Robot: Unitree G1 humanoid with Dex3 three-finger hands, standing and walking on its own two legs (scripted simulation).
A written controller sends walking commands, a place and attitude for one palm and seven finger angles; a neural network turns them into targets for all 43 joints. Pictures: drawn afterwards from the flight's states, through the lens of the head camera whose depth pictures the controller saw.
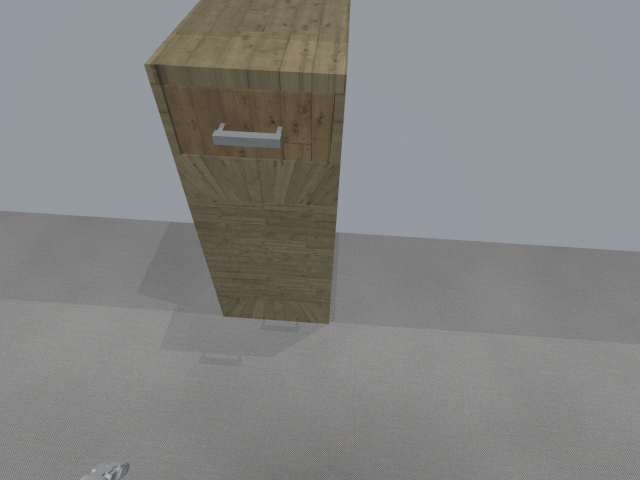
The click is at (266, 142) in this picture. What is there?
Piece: drawer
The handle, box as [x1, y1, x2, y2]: [212, 123, 282, 147]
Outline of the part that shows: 212,135 214,144 280,147 282,127 278,126 275,134 225,131 225,124 221,123 218,129 214,130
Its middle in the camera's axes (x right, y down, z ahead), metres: -0.15 -0.22 +0.80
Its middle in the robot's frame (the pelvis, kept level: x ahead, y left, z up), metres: +0.74 +0.19 +0.03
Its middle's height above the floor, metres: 0.80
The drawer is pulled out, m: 0.00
